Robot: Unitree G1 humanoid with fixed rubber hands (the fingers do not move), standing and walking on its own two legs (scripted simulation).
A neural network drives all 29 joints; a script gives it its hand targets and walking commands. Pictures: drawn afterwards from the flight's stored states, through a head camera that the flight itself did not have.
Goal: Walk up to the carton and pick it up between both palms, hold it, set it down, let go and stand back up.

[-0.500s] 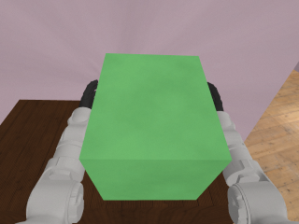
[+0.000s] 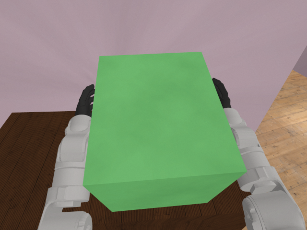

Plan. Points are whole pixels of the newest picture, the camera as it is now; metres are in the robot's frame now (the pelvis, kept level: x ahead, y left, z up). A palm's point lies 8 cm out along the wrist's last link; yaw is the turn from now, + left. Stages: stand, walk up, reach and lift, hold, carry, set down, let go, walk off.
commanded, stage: reach and lift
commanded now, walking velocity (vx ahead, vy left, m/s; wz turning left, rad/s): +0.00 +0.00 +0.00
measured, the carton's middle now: (155, 133) +0.34 -0.01 +0.12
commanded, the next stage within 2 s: hold in 1.44 s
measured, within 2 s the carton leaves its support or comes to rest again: neither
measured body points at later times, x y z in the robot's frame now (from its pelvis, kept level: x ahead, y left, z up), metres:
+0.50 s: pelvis -0.01 -0.01 +0.00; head -0.08 +0.00 +0.44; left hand +0.37 +0.17 +0.21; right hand +0.38 -0.18 +0.23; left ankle +0.03 +0.12 -0.75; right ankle -0.03 -0.13 -0.75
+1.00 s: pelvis -0.01 -0.01 +0.00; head -0.08 +0.00 +0.45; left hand +0.38 +0.16 +0.23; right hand +0.39 -0.19 +0.25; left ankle +0.03 +0.12 -0.75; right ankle -0.03 -0.13 -0.75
